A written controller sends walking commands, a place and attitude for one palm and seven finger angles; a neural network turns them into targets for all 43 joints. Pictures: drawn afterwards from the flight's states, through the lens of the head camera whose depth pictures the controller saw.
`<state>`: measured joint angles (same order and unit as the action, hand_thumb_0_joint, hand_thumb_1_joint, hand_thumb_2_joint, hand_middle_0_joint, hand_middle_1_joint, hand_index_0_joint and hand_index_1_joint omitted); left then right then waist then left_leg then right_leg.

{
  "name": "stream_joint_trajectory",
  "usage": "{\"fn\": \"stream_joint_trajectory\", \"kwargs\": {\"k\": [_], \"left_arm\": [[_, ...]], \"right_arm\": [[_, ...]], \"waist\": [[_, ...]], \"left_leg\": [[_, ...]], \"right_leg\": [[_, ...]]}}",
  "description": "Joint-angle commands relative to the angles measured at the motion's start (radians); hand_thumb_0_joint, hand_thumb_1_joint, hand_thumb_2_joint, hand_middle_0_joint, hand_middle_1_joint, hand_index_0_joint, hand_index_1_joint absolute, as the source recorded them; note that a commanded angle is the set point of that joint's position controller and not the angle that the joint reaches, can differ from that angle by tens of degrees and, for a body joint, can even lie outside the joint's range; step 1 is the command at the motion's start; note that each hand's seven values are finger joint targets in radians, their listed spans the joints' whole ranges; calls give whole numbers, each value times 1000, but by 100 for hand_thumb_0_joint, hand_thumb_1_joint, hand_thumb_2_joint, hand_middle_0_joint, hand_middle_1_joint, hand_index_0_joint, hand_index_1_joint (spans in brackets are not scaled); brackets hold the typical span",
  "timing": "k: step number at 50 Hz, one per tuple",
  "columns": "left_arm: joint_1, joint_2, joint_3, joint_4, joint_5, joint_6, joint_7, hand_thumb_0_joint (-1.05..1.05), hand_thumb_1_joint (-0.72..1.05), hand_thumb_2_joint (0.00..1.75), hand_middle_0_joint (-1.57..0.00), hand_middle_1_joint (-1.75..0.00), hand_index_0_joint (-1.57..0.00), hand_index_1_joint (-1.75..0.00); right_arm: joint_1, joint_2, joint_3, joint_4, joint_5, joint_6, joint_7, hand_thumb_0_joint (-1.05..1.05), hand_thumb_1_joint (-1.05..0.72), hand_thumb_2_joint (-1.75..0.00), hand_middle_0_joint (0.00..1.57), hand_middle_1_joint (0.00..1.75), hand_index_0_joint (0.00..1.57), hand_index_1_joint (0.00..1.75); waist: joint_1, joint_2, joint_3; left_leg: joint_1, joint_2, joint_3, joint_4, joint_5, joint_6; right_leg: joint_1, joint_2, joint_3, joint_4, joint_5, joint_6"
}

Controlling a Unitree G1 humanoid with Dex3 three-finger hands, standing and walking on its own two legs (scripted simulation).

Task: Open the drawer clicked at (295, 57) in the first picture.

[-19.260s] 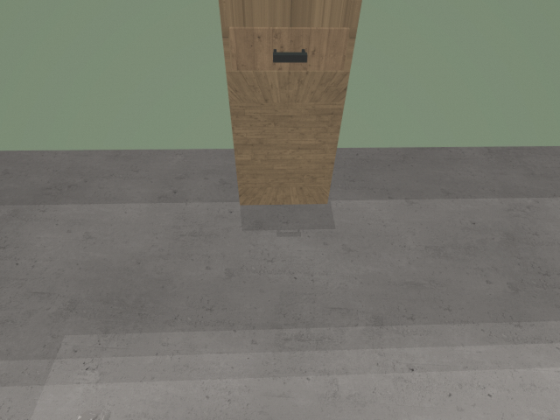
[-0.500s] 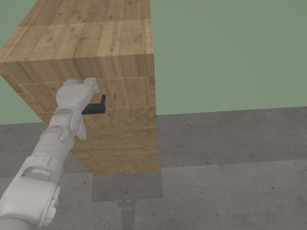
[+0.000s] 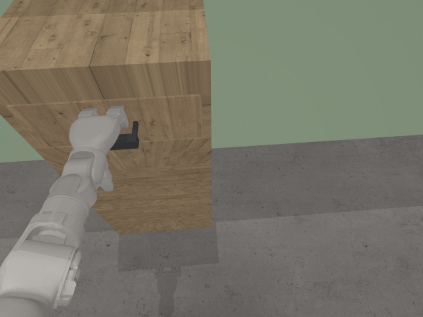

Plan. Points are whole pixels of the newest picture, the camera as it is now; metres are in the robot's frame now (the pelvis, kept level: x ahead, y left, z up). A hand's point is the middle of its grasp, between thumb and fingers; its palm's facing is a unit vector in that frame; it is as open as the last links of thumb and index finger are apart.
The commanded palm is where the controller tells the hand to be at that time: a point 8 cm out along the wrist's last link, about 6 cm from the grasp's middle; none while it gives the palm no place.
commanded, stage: lower the fingers behind the handle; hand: left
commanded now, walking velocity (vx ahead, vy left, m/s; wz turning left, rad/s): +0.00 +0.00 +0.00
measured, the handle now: (112, 134) +0.50 +0.21 +0.02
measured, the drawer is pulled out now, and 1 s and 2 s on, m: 0.00 0.00 0.01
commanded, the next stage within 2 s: close the thumb around the handle in 0.84 s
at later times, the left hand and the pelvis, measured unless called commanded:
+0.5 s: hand (111, 158) +0.45 +0.21 +0.00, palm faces -0.07 -0.03 -1.00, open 13.8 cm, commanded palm +0.44 +0.22 +0.06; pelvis -0.02 +0.01 -0.01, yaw -1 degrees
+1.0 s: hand (111, 157) +0.45 +0.21 +0.00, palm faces -0.06 -0.03 -1.00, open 13.8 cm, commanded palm +0.43 +0.22 +0.06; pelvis -0.01 +0.01 -0.01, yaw -1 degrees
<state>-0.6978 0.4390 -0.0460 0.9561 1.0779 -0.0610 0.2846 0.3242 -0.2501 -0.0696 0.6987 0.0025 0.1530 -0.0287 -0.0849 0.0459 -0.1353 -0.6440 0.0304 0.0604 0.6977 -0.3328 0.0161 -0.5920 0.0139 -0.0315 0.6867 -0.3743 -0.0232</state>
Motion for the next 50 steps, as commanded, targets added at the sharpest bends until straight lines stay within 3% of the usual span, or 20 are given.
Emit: {"fn": "stream_joint_trajectory", "kwargs": {"k": [1,6,8,9,11,13,15,17,23,27,28,31,32,35,38,40,44,46,47,50], "left_arm": [[-422,245,67,-171,0,9,65,0,-50,30,-30,-120,-30,-120],[-424,222,48,-99,-3,41,74,0,-50,30,-30,-120,-30,-120],[-440,265,71,-79,4,47,73,0,-50,30,-30,-120,-30,-120],[-439,232,47,-87,4,48,74,0,-50,30,-30,-120,-30,-120],[-405,239,59,-49,12,56,73,0,-50,30,-30,-120,-30,-120],[-395,199,30,-47,11,58,71,0,-50,30,-30,-120,-30,-120],[-399,175,13,-32,5,62,70,0,-50,30,-30,-120,-30,-120],[-427,216,41,-39,6,51,70,0,-50,30,-30,-120,-30,-120],[-490,257,73,-116,20,-3,112,0,-50,30,-30,-120,-30,-120],[-494,287,102,-85,23,25,144,0,-50,30,-30,-120,-30,-120],[-524,266,78,-102,24,31,148,0,-50,30,-30,-120,-30,-120],[-519,236,59,-80,14,61,151,0,-50,30,-30,-120,-30,-120],[-523,269,87,-70,10,65,147,0,-50,30,-30,-120,-30,-120],[-510,263,70,-60,11,76,132,0,-50,30,-30,-120,-30,-120],[-483,254,72,-83,12,63,118,0,-50,30,-30,-120,-30,-120],[-460,229,55,-81,7,54,109,0,-50,30,-30,-120,-30,-120],[-414,275,96,-94,13,29,106,0,-50,30,-30,-120,-30,-120],[-404,230,65,-92,7,26,108,0,-50,30,-30,-120,-30,-120],[-435,257,84,-104,10,19,111,0,-50,30,-30,-120,-30,-120],[-431,236,67,-108,16,25,125,0,-33,37,-31,-122,-31,-122]], "right_arm": [[82,-150,-52,-64,-1,-26,-8,0,-90,-90,20,30,20,30],[95,-153,-48,-54,0,-26,-5,0,-90,-90,20,30,20,30],[103,-159,-43,-51,1,-22,-9,0,-90,-90,20,30,20,30],[101,-155,-44,-54,-2,-23,-7,0,-90,-90,20,30,20,30],[103,-156,-44,-51,-2,-22,-8,0,-90,-90,20,30,20,30],[105,-154,-44,-58,-1,-20,-5,0,-90,-90,20,30,20,30],[101,-153,-42,-61,-1,-21,-3,0,-90,-90,20,30,20,30],[105,-158,-39,-64,-2,-24,-8,0,-90,-90,20,30,20,30],[113,-154,-43,-61,-12,-39,-14,0,-90,-90,20,30,20,30],[117,-159,-44,-45,-16,-43,-10,0,-90,-90,20,30,20,30],[120,-157,-45,-45,-15,-43,-9,0,-90,-90,20,30,20,30],[121,-157,-44,-38,-13,-41,-4,0,-90,-90,20,30,20,30],[122,-160,-42,-35,-14,-40,-6,0,-90,-90,20,30,20,30],[117,-160,-39,-37,-9,-36,-11,0,-90,-90,20,30,20,30],[120,-157,-42,-40,-10,-37,-12,0,-90,-90,20,30,20,30],[116,-154,-41,-46,-9,-37,-13,0,-90,-90,20,30,20,30],[115,-155,-41,-49,-11,-36,-15,0,-90,-90,20,30,20,30],[112,-150,-43,-52,-8,-38,-12,0,-90,-90,20,30,20,30],[112,-154,-42,-48,-9,-38,-13,0,-90,-90,20,30,20,30],[110,-151,-46,-49,-10,-38,-11,0,-90,-90,20,30,20,30]], "waist": [[-6,-9,-369],[-15,-25,-339],[-13,-26,-356],[-14,-13,-364],[-8,-27,-350],[-12,-21,-345],[-19,-23,-308],[-20,-37,-313],[-28,18,-385],[-24,23,-418],[-34,43,-433],[-39,24,-420],[-32,15,-416],[-34,10,-404],[-22,31,-424],[-25,1,-396],[-7,-3,-404],[-15,-12,-366],[-18,-12,-371],[-19,15,-386]], "left_leg": [[253,-49,-19,-7,401,33],[232,-46,-24,-7,358,33],[210,-46,-27,-5,353,32],[223,-46,-26,-4,358,31],[215,-42,-27,2,360,30],[216,-40,-29,4,363,28],[205,-37,-28,2,319,28],[183,-39,-33,6,296,31],[185,-38,-42,45,288,32],[184,-38,-47,60,310,28],[202,-37,-50,60,317,27],[209,-35,-49,55,311,27],[197,-36,-49,52,316,28],[187,-38,-41,45,307,31],[223,-34,-45,44,341,28],[204,-35,-39,38,323,31],[188,-38,-35,42,342,33],[176,-39,-29,40,327,33],[174,-38,-35,40,329,32],[195,-39,-32,44,332,30]], "right_leg": [[122,32,20,-49,430,-8],[82,36,12,-52,372,-9],[91,34,15,-41,374,-8],[83,35,12,-41,372,-9],[69,37,9,-35,363,-11],[50,38,4,-31,355,-12],[23,40,3,-39,313,-11],[27,38,8,-35,292,-13],[-12,40,12,0,278,-10],[-18,44,5,16,283,-13],[-27,44,4,19,288,-11],[-25,47,-1,6,284,-9],[-9,46,1,6,291,-11],[8,43,7,-4,306,-7],[10,45,5,-2,319,-10],[20,44,6,-11,317,-8],[47,42,14,-4,351,-10],[37,42,12,-13,347,-8],[39,40,12,-8,343,-10],[21,43,11,-6,337,-10]]}}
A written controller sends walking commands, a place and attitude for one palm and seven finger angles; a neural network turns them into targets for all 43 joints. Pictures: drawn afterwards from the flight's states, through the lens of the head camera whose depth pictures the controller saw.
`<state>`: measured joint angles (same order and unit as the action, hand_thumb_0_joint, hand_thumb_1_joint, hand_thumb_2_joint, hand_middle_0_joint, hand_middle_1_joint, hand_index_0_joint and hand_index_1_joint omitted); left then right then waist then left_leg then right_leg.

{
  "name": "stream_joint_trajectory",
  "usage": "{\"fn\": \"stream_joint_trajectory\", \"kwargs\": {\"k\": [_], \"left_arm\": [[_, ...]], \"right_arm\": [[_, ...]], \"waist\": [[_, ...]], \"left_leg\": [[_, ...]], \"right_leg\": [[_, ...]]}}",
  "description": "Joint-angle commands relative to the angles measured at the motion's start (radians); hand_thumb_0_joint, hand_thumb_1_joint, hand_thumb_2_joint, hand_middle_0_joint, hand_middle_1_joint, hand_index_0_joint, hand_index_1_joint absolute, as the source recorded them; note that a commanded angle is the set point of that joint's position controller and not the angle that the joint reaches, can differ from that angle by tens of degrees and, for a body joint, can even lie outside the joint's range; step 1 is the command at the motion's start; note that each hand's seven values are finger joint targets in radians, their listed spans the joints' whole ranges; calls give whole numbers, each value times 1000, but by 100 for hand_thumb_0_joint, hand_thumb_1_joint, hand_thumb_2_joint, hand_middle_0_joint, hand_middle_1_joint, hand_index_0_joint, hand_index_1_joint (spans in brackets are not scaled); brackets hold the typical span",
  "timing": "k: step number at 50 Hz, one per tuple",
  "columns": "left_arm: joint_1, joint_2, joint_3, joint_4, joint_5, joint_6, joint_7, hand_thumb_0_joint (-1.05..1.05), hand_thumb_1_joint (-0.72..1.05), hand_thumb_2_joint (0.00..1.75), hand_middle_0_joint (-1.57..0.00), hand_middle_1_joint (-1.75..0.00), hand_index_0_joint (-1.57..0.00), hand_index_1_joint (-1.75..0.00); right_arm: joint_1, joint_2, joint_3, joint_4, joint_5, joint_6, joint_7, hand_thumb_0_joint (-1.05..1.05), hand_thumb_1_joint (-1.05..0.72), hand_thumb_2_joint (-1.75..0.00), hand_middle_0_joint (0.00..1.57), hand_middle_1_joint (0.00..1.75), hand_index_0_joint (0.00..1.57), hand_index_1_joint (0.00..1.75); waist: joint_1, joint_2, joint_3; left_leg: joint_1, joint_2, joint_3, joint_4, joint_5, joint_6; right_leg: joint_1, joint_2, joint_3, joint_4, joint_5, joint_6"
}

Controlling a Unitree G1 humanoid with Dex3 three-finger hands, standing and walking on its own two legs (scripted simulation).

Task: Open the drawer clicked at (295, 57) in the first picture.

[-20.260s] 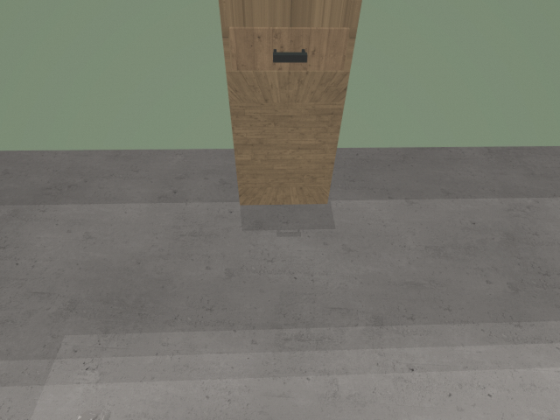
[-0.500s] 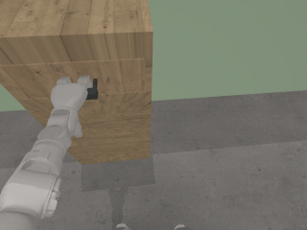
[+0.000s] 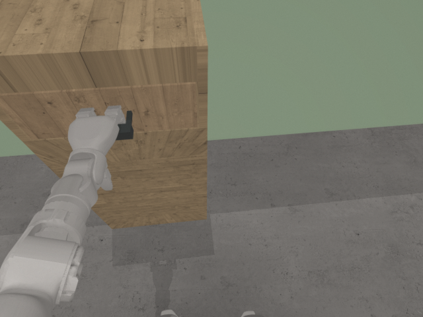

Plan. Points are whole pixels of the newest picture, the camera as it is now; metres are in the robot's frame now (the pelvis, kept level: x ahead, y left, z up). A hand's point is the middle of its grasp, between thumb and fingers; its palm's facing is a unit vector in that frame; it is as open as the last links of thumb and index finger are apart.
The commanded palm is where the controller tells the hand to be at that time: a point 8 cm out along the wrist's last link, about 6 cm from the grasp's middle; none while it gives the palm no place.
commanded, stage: close the thumb around the handle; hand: left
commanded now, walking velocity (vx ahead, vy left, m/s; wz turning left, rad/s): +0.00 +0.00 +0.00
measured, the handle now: (105, 125) +0.51 +0.21 +0.03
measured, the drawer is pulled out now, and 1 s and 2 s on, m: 0.00 0.01 0.13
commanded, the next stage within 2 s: pull the drawer open in 0.64 s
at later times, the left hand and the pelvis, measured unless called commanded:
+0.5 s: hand (104, 148) +0.46 +0.21 +0.01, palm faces -0.05 -0.04 -1.00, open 6.4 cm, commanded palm +0.44 +0.21 +0.07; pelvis +0.01 +0.00 +0.00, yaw +0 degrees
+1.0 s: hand (105, 153) +0.45 +0.21 +0.01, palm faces -0.04 -0.05 -1.00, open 5.7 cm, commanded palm +0.40 +0.21 +0.07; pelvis +0.02 +0.00 +0.01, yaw -1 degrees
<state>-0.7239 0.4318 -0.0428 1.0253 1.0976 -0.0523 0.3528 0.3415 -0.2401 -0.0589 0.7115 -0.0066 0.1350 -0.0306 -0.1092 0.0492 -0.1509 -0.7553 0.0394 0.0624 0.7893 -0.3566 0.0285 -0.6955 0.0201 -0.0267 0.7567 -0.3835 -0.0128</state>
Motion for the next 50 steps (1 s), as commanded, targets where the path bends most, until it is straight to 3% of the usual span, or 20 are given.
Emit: {"fn": "stream_joint_trajectory", "kwargs": {"k": [1,3,5,9,14,22,26,28,29,32,37,39,44,46,50], "left_arm": [[-411,237,59,-177,-4,20,60,0,-28,40,-32,-122,-32,-122],[-437,251,64,-166,-6,28,64,0,-16,44,-32,-124,-32,-124],[-446,247,63,-186,-5,33,66,0,-5,49,-33,-125,-33,-125],[-389,279,99,-188,-11,38,57,0,17,59,-35,-127,-35,-127],[-355,264,83,-164,-12,39,43,0,45,71,-37,-130,-37,-130],[-348,241,82,-225,-12,16,46,0,90,90,-40,-135,-40,-135],[-366,184,34,-206,-6,29,57,0,90,90,-40,-135,-40,-135],[-398,197,45,-225,-8,28,62,0,90,90,-40,-135,-40,-135],[-409,231,72,-233,-11,25,64,0,90,90,-40,-135,-40,-135],[-400,216,63,-234,-14,25,59,0,90,90,-40,-135,-40,-135],[-358,240,90,-249,-22,13,55,0,90,90,-40,-135,-40,-135],[-301,211,75,-254,-26,10,50,0,90,90,-40,-135,-40,-135],[-177,228,106,-307,-29,0,48,0,90,90,-40,-135,-40,-135],[-112,180,77,-326,-30,9,48,0,90,90,-40,-135,-40,-135],[-39,179,84,-420,-35,29,56,0,90,90,-40,-135,-40,-135]], "right_arm": [[94,-160,-57,-60,0,-21,-8,0,-90,-90,20,30,20,30],[99,-164,-56,-53,1,-20,-8,0,-90,-90,20,30,20,30],[96,-163,-58,-55,-2,-21,-6,0,-90,-90,20,30,20,30],[91,-163,-58,-55,-4,-12,-6,0,-90,-90,20,30,20,30],[79,-164,-54,-63,2,-9,-9,0,-90,-90,20,30,20,30],[77,-156,-60,-72,-4,-10,-5,0,-90,-90,20,30,20,30],[78,-156,-64,-66,0,-10,0,0,-90,-90,20,30,20,30],[82,-157,-65,-64,-2,-12,0,0,-90,-90,20,30,20,30],[83,-158,-64,-62,-1,-12,-1,0,-90,-90,20,30,20,30],[83,-156,-64,-58,-5,-11,-1,0,-90,-90,20,30,20,30],[74,-155,-63,-63,-5,-10,-1,0,-90,-90,20,30,20,30],[68,-151,-63,-69,-3,-9,2,0,-90,-90,20,30,20,30],[44,-150,-66,-89,-1,-5,5,0,-90,-90,20,30,20,30],[32,-146,-67,-99,2,-5,11,0,-90,-90,20,30,20,30],[8,-148,-69,-114,5,-3,16,0,-90,-90,20,30,20,30]], "waist": [[2,8,-375],[-5,9,-365],[2,29,-408],[21,3,-437],[18,-18,-367],[29,22,-417],[6,-11,-371],[6,9,-393],[11,-1,-401],[12,17,-421],[28,5,-429],[40,17,-418],[71,-8,-425],[75,8,-398],[84,-3,-407]], "left_leg": [[309,-48,-36,-46,357,17],[307,-47,-39,-45,359,17],[331,-48,-36,-41,377,17],[322,-51,-30,-37,431,18],[295,-51,-26,-50,391,18],[339,-50,-28,-39,461,15],[337,-46,-34,-44,420,15],[358,-46,-37,-43,426,16],[352,-46,-37,-44,422,17],[366,-48,-42,-38,461,14],[354,-51,-34,-42,469,16],[360,-49,-30,-48,473,15],[351,-50,-18,-57,501,17],[366,-47,-19,-64,530,13],[390,-43,-18,-73,559,14]], "right_leg": [[120,36,5,-75,343,-20],[113,37,4,-73,344,-20],[125,37,7,-70,360,-20],[187,34,12,-63,445,-17],[173,33,10,-78,413,-17],[185,34,11,-64,460,-22],[139,37,3,-73,404,-19],[138,37,6,-73,403,-20],[155,36,7,-72,409,-19],[162,37,6,-65,437,-23],[203,34,11,-67,474,-21],[202,35,7,-68,473,-22],[260,31,14,-69,535,-20],[249,34,5,-73,536,-23],[276,32,7,-79,558,-21]]}}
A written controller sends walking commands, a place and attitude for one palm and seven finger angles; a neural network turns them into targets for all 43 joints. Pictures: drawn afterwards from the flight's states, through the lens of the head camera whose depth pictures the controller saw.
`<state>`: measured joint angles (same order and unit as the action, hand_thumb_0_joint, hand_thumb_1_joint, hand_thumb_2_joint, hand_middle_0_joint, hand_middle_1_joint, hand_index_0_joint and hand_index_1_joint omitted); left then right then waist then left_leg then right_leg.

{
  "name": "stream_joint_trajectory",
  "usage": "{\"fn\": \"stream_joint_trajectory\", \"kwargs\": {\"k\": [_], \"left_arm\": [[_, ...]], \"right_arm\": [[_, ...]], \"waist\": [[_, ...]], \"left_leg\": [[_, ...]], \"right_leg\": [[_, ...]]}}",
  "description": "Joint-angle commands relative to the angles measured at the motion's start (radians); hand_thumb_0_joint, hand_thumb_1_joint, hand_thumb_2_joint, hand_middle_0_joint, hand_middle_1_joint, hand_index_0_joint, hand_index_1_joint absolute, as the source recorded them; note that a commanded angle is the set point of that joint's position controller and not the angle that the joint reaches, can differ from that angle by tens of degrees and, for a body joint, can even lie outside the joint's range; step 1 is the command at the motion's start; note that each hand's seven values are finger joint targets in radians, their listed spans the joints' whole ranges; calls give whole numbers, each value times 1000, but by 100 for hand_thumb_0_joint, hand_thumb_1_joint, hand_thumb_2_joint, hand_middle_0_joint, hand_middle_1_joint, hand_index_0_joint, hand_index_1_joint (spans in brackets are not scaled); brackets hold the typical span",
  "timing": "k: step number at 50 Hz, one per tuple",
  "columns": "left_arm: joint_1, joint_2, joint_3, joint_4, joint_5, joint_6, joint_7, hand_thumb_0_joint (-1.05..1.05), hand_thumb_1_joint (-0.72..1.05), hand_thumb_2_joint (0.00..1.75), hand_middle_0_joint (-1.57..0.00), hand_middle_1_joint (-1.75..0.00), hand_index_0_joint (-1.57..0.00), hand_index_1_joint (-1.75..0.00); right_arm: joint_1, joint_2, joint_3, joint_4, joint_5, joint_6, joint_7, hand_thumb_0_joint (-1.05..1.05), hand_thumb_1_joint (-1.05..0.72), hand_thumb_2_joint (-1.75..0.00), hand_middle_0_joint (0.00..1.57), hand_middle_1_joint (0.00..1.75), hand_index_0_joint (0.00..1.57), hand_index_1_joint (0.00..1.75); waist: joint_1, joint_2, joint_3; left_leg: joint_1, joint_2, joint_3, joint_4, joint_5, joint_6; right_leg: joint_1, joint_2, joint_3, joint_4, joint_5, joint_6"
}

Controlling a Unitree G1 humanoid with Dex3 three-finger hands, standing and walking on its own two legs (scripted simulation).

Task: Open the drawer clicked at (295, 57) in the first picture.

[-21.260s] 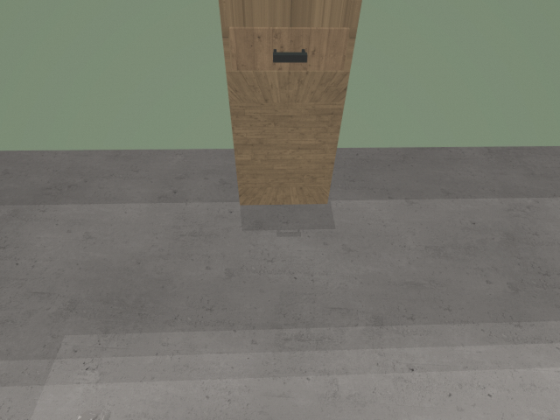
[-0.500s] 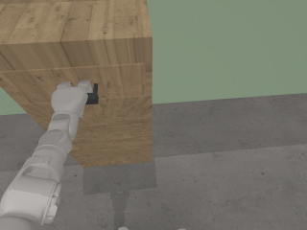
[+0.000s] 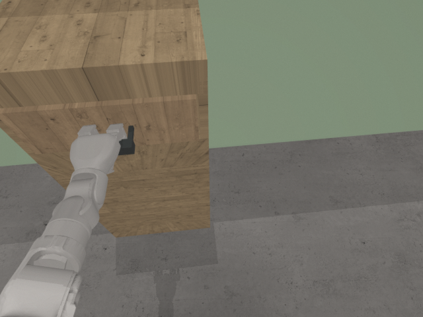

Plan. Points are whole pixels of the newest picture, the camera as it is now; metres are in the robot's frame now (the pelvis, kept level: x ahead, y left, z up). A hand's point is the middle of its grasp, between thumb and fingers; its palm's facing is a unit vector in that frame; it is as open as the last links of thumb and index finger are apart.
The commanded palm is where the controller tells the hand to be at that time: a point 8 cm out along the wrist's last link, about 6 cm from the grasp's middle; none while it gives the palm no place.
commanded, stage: pull the drawer open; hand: left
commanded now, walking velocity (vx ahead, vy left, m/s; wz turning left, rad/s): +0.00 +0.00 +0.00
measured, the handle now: (107, 140) +0.48 +0.22 +0.02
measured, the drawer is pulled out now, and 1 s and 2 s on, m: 0.01 0.13 0.26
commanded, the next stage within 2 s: none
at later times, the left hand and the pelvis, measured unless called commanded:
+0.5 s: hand (103, 196) +0.35 +0.21 +0.00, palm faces -0.03 -0.07 -1.00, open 5.7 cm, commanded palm +0.32 +0.21 +0.06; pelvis +0.01 +0.00 +0.01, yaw +1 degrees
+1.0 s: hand (100, 221) +0.30 +0.20 +0.00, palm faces -0.03 -0.08 -1.00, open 5.8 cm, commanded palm +0.26 +0.21 +0.06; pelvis +0.00 -0.02 +0.01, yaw +1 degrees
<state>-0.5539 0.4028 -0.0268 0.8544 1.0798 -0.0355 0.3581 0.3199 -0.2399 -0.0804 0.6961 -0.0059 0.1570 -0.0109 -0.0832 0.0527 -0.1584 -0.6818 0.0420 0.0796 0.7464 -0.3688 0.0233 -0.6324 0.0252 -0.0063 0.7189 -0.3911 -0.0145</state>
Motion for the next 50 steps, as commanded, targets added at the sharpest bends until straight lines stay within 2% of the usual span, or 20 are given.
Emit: {"fn": "stream_joint_trajectory", "kwargs": {"k": [1,3,6,7,9,14,17,21,23,24,26,27,28,29,32,41,43,45,49,50], "left_arm": [[-176,212,76,-267,-16,20,53,0,90,90,-40,-135,-40,-135],[-119,203,78,-324,-24,34,55,0,90,90,-40,-135,-40,-135],[-68,162,51,-364,-29,66,52,0,90,90,-40,-135,-40,-135],[-73,163,51,-393,-33,69,52,0,90,90,-40,-135,-40,-135],[-48,132,24,-443,-34,83,52,0,90,90,-40,-135,-40,-135],[12,121,18,-472,-36,109,41,0,90,90,-40,-135,-40,-135],[10,113,6,-532,-30,109,37,0,90,90,-40,-135,-40,-135],[67,76,-18,-572,-35,106,32,0,90,90,-40,-135,-40,-135],[119,100,10,-606,-31,101,34,0,90,90,-40,-135,-40,-135],[134,72,-12,-613,-35,102,32,0,90,90,-40,-135,-40,-135],[135,77,-8,-615,-34,101,31,0,90,90,-40,-135,-40,-135],[146,110,23,-616,-32,99,33,0,90,90,-40,-135,-40,-135],[142,101,11,-626,-28,99,34,0,90,90,-40,-135,-40,-135],[145,104,14,-616,-27,99,34,0,90,90,-40,-135,-40,-135],[152,117,28,-638,-22,94,37,0,90,90,-40,-135,-40,-135],[254,90,14,-695,-41,88,35,0,90,90,-40,-135,-40,-135],[326,93,26,-723,-43,86,36,0,90,90,-40,-135,-40,-135],[372,109,47,-736,-47,83,37,0,90,90,-40,-135,-40,-135],[438,82,27,-804,-47,84,46,0,90,90,-40,-135,-40,-135],[468,102,51,-816,-44,85,50,0,90,90,-40,-135,-40,-135]], "right_arm": [[20,-147,-48,-101,5,-25,-2,0,-90,-90,20,30,20,30],[8,-147,-47,-111,5,-25,0,0,-90,-90,20,30,20,30],[-18,-145,-45,-117,9,-26,2,0,-90,-90,20,30,20,30],[-24,-148,-43,-115,8,-27,1,0,-90,-90,20,30,20,30],[-40,-143,-44,-123,8,-30,3,0,-90,-90,20,30,20,30],[-76,-140,-34,-133,10,-30,-3,0,-90,-90,20,30,20,30],[-97,-137,-30,-144,5,-32,-7,0,-90,-90,20,30,20,30],[-123,-129,-25,-158,3,-39,-7,0,-90,-90,20,30,20,30],[-136,-125,-23,-165,1,-40,-6,0,-90,-90,20,30,20,30],[-143,-122,-21,-169,1,-43,-5,0,-90,-90,20,30,20,30],[-152,-124,-18,-169,0,-45,-6,0,-90,-90,20,30,20,30],[-155,-127,-17,-167,-2,-45,-10,0,-90,-90,20,30,20,30],[-163,-123,-13,-171,-1,-46,-10,0,-90,-90,20,30,20,30],[-167,-121,-14,-168,-1,-46,-12,0,-90,-90,20,30,20,30],[-172,-121,-13,-169,-3,-49,-16,0,-90,-90,20,30,20,30],[-200,-115,-9,-183,-1,-63,-15,0,-90,-90,20,30,20,30],[-209,-112,-9,-190,-2,-67,-13,0,-90,-90,20,30,20,30],[-216,-114,-8,-194,-2,-70,-13,0,-90,-90,20,30,20,30],[-230,-111,-10,-204,-4,-79,-3,0,-90,-90,20,30,20,30],[-238,-110,-9,-205,-4,-81,-1,0,-90,-90,20,30,20,30]], "waist": [[65,5,-391],[74,3,-411],[66,-13,-353],[64,-13,-364],[67,19,-364],[68,-25,-317],[72,-15,-340],[80,-17,-312],[98,-9,-337],[92,-6,-309],[85,-46,-284],[91,-58,-289],[96,-26,-287],[92,-29,-264],[99,-40,-286],[107,-48,-249],[124,-32,-283],[130,-58,-266],[129,-26,-243],[138,-35,-253]], "left_leg": [[320,-45,-35,-32,581,18],[343,-42,-36,-32,637,18],[355,-38,-40,-43,626,15],[368,-35,-45,-45,641,14],[404,-34,-46,-46,661,13],[395,-37,-49,-56,620,12],[414,-39,-52,-59,616,11],[411,-43,-49,-59,602,11],[422,-44,-50,-57,635,10],[418,-45,-48,-57,628,10],[395,-50,-45,-59,572,13],[383,-51,-44,-62,557,11],[384,-55,-41,-66,540,11],[378,-57,-39,-67,513,11],[375,-60,-39,-67,504,10],[359,-65,-33,-74,455,12],[366,-67,-30,-74,472,10],[345,-69,-27,-77,451,10],[362,-63,-29,-76,462,8],[362,-64,-28,-76,462,7]], "right_leg": [[215,27,-14,-42,565,-21],[239,24,-12,-40,608,-19],[218,26,-22,-52,576,-17],[224,24,-22,-53,573,-19],[212,24,-23,-55,570,-19],[220,23,-28,-62,546,-19],[235,20,-25,-62,540,-22],[235,17,-27,-61,552,-22],[256,14,-22,-53,573,-23],[247,14,-26,-55,578,-22],[249,13,-23,-63,570,-20],[268,12,-18,-63,567,-22],[262,10,-17,-62,562,-22],[255,11,-18,-67,547,-23],[275,10,-14,-62,547,-26],[277,7,-10,-67,550,-23],[304,3,-4,-62,578,-23],[314,3,1,-62,592,-20],[291,4,-3,-60,571,-24],[297,4,0,-59,572,-23]]}}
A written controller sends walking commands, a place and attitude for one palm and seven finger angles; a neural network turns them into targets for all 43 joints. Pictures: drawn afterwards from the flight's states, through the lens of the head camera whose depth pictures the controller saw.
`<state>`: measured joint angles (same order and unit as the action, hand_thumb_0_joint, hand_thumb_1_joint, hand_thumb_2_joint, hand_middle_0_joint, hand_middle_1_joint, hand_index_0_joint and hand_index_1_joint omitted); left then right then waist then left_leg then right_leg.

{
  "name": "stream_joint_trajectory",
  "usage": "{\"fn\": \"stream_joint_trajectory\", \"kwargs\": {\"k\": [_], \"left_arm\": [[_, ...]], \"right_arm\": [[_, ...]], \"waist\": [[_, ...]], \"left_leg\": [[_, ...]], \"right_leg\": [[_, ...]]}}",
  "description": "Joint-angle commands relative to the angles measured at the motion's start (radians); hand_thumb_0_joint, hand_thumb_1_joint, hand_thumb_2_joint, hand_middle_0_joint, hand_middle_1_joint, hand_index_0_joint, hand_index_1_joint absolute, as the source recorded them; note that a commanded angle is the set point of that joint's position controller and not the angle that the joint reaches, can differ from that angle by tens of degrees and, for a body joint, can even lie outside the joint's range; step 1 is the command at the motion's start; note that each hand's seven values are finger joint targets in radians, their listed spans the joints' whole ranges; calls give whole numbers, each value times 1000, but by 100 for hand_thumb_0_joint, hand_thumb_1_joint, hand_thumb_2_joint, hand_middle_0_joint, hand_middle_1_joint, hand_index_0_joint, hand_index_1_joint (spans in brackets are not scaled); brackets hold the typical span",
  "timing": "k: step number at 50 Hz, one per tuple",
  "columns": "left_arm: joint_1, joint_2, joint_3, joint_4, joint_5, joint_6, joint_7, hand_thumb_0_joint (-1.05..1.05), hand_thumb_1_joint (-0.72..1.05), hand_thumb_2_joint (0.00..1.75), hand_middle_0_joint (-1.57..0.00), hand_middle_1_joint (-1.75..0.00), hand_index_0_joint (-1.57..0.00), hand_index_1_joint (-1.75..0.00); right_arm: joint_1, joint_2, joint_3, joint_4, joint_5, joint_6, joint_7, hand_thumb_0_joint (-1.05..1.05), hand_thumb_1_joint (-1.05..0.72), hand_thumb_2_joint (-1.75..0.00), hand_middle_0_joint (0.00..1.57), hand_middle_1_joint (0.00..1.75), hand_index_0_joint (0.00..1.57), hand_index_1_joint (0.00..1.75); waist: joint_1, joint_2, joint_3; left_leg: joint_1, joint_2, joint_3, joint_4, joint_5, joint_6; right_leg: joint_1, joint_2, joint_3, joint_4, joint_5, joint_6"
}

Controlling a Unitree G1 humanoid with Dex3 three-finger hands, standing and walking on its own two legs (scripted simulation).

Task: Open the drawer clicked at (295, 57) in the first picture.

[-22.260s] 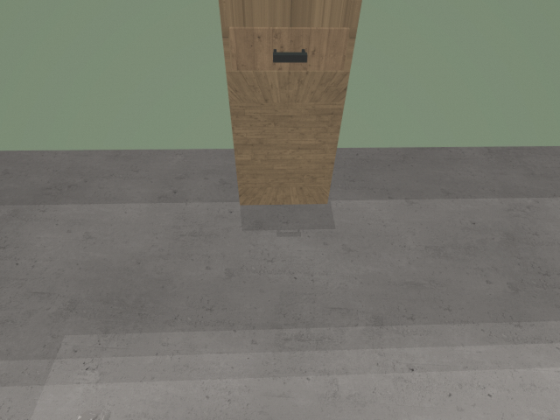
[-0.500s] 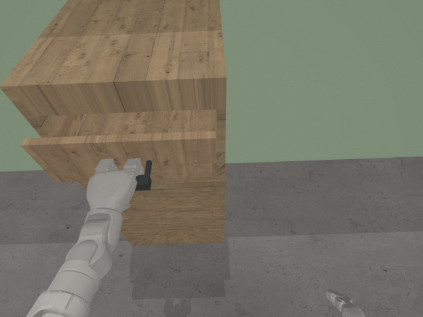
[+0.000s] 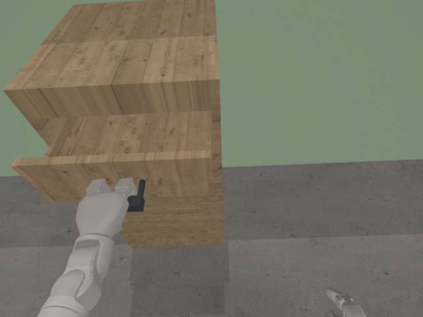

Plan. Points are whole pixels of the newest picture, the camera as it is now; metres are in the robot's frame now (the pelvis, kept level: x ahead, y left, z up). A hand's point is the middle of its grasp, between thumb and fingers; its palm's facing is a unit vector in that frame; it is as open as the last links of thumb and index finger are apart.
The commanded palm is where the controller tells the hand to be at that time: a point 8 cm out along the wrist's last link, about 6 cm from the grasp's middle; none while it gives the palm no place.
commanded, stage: pull the drawer open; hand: left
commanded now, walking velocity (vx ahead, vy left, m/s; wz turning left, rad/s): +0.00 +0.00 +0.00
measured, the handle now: (117, 194) +0.35 +0.22 +0.02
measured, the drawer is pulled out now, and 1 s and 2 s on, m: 0.13 0.26 0.30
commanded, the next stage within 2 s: open the thumb to release the handle in 1.72 s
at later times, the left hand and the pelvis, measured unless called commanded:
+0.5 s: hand (109, 251) +0.24 +0.21 +0.00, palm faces -0.02 -0.10 -0.99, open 5.8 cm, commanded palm +0.21 +0.22 +0.06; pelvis -0.01 +0.00 +0.00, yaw +0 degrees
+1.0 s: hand (100, 289) +0.18 +0.21 +0.00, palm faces -0.01 -0.11 -0.99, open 5.9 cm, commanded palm +0.14 +0.22 +0.06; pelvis -0.01 -0.01 -0.01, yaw +0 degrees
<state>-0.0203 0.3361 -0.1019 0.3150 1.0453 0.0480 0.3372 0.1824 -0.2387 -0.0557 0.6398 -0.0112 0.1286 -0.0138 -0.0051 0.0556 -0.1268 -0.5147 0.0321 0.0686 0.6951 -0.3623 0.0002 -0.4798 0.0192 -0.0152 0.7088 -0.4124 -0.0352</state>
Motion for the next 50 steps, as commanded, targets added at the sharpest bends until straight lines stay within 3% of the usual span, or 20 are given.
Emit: {"fn": "stream_joint_trajectory", "kwargs": {"k": [1,8,15,19,21,22,24,28,30,34,35,38,40,50], "left_arm": [[-36,151,112,-296,-13,3,72,0,90,90,-40,-135,-40,-135],[4,182,145,-356,-1,14,90,0,90,90,-40,-135,-40,-135],[14,157,117,-380,0,21,91,0,90,90,-40,-135,-40,-135],[80,166,134,-371,-6,21,82,0,90,90,-40,-135,-40,-135],[82,145,108,-396,-7,19,78,0,90,90,-40,-135,-40,-135],[110,172,142,-396,-6,16,78,0,90,90,-40,-135,-40,-135],[129,148,117,-418,-5,12,77,0,90,90,-40,-135,-40,-135],[238,145,122,-487,-9,2,81,0,90,90,-40,-135,-40,-135],[284,137,117,-505,-10,1,84,0,90,90,-40,-135,-40,-135],[391,163,156,-563,-7,-7,102,0,90,90,-40,-135,-40,-135],[400,133,125,-578,-8,-7,104,0,90,90,-40,-135,-40,-135],[433,159,156,-609,-6,-12,119,0,90,90,-40,-135,-40,-135],[439,155,151,-625,-1,-14,128,0,90,90,-40,-135,-40,-135],[507,154,155,-658,-10,-17,147,0,90,90,-40,-135,-40,-135]], "right_arm": [[-102,-110,-33,-153,-1,-55,3,0,-90,-90,20,30,20,30],[-140,-108,-23,-151,-4,-60,0,0,-90,-90,20,30,20,30],[-162,-100,-15,-151,-7,-66,-6,0,-90,-90,20,30,20,30],[-177,-93,-9,-158,-6,-69,-9,0,-90,-90,20,30,20,30],[-185,-91,-7,-164,-8,-71,-7,0,-90,-90,20,30,20,30],[-190,-92,-6,-165,-7,-71,-8,0,-90,-90,20,30,20,30],[-191,-87,-4,-171,-9,-72,-4,0,-90,-90,20,30,20,30],[-199,-83,-2,-186,-14,-76,8,0,-90,-90,20,30,20,30],[-202,-83,0,-191,-16,-75,14,0,-90,-90,20,30,20,30],[-207,-82,-1,-202,-21,-76,22,0,-90,-90,20,30,20,30],[-208,-82,1,-202,-24,-76,28,0,-90,-90,20,30,20,30],[-209,-85,1,-205,-26,-73,32,0,-90,-90,20,30,20,30],[-208,-84,0,-206,-29,-72,35,0,-90,-90,20,30,20,30],[-213,-78,4,-221,-32,-68,36,0,-90,-90,20,30,20,30]], "waist": [[58,-46,-283],[61,-40,-253],[62,-34,-223],[75,-47,-199],[73,-50,-198],[84,-41,-203],[82,-29,-197],[98,-24,-216],[94,-35,-194],[104,-35,-206],[96,-30,-192],[96,-31,-185],[91,-13,-185],[97,-33,-174]], "left_leg": [[190,-56,-16,-23,455,30],[191,-55,-17,-26,417,26],[198,-56,-22,-29,375,26],[188,-59,-23,-34,364,24],[190,-59,-22,-34,354,25],[192,-58,-23,-37,365,22],[194,-58,-23,-36,367,23],[198,-56,-23,-28,393,21],[188,-56,-25,-21,390,21],[182,-56,-24,-5,398,19],[176,-56,-25,-2,390,19],[168,-54,-30,8,377,18],[169,-55,-31,20,368,17],[149,-59,-40,39,298,18]], "right_leg": [[153,8,9,-46,615,-2],[131,9,15,-47,571,-3],[103,11,9,-53,500,-4],[116,11,14,-55,504,-5],[114,6,13,-59,499,-2],[124,8,20,-59,497,-7],[116,8,15,-54,497,-6],[131,4,20,-42,530,-7],[118,6,20,-39,531,-6],[116,7,31,-24,548,-9],[104,5,28,-21,548,-7],[84,7,35,-12,522,-10],[61,9,37,-6,506,-11],[25,8,49,2,435,-12]]}}
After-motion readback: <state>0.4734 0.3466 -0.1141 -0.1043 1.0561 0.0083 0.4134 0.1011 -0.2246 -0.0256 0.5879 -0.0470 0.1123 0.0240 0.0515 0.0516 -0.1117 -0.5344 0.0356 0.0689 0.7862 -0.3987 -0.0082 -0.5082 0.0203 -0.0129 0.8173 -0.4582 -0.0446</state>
